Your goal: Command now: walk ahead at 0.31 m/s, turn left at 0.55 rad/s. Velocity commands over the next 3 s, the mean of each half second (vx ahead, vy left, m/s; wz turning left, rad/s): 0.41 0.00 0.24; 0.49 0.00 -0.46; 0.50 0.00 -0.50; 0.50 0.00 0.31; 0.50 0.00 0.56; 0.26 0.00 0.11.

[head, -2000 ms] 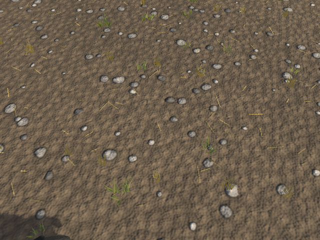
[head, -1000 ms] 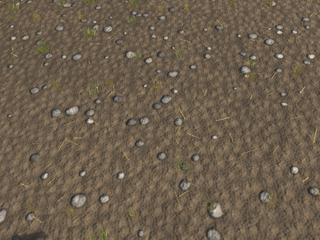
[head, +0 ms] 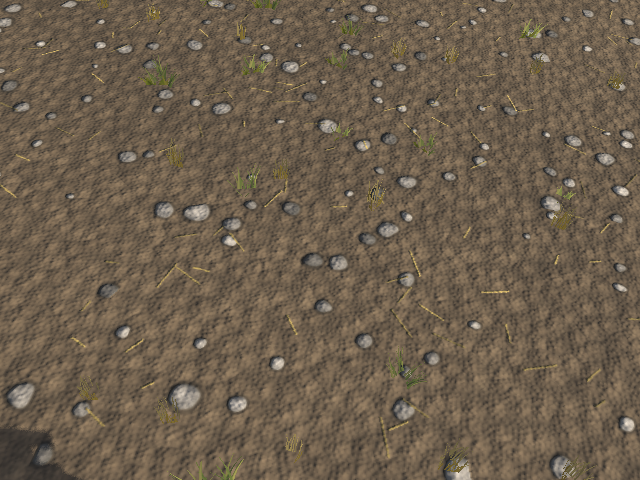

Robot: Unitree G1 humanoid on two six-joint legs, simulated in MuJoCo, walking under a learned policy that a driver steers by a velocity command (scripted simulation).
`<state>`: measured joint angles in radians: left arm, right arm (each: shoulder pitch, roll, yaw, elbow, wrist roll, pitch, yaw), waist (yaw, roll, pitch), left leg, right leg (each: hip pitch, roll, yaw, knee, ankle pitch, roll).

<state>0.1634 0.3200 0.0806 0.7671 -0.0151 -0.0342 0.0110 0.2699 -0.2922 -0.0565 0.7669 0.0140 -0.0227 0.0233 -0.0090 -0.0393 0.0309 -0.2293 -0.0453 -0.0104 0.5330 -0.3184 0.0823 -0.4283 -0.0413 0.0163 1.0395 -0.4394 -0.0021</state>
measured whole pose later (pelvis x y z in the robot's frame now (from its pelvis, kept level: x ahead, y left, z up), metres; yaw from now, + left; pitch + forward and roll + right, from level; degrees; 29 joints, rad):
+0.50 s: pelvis +0.25 -0.02 -0.01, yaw +5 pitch +2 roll -2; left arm 0.13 0.30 0.05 0.74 -0.02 -0.11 -0.05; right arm 0.37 -0.30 -0.03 0.80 0.01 -0.06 -0.01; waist -0.03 0.02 0.04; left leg -0.21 -0.04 -0.10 1.10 -0.44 0.04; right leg -0.38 0.08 -0.02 0.51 -0.16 -0.06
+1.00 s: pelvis +0.54 +0.04 +0.00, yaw -11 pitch +1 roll +1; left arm 0.35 0.32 0.06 0.74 -0.03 -0.03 0.01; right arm 0.16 -0.27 -0.04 0.67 -0.01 -0.10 0.01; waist 0.03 -0.04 0.03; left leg -0.33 -0.02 0.02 0.49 -0.17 0.02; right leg -0.39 0.02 0.09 1.16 -0.40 -0.01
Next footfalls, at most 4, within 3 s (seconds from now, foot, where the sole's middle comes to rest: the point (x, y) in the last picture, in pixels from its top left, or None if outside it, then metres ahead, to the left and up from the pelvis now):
0.40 right None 0.36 -0.10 -0.77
0.88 left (249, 403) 0.65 0.13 -0.77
1.40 right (390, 328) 0.85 -0.20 -0.77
1.94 left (346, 214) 1.22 -0.10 -0.77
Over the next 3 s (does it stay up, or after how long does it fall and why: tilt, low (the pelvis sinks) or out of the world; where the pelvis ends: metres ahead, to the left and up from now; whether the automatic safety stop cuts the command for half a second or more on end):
stays up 1.51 -0.19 0.00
